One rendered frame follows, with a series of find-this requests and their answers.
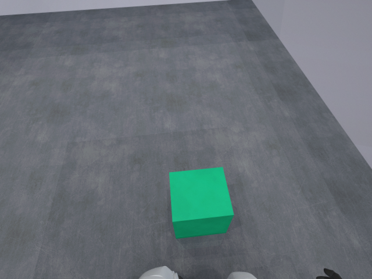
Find carton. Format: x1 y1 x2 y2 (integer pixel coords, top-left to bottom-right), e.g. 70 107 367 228
169 167 234 239

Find robot left thigh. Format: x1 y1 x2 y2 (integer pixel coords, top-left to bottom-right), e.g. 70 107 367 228
139 267 178 279

